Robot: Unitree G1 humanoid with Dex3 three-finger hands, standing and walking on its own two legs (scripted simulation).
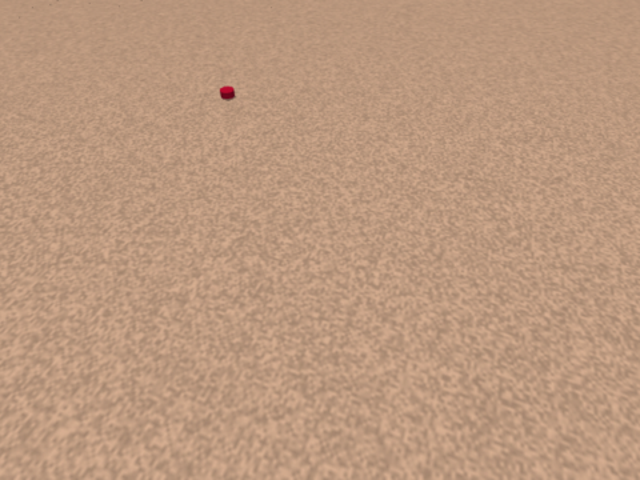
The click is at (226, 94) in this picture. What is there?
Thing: low tin
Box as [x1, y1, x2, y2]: [220, 86, 234, 98]
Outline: 222,87 220,89 220,93 223,98 230,98 234,95 232,87
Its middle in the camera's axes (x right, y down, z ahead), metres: -0.59 -0.90 +2.48
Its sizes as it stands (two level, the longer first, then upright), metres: 0.087 0.087 0.040
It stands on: the floor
